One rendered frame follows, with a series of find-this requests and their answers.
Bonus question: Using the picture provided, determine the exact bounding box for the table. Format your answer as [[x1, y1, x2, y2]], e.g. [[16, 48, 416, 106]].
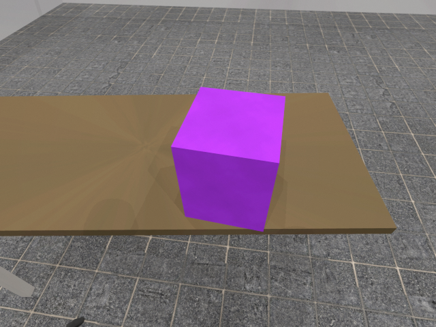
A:
[[0, 93, 397, 297]]

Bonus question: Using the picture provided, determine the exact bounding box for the carton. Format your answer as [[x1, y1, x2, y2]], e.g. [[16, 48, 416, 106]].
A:
[[171, 87, 285, 232]]

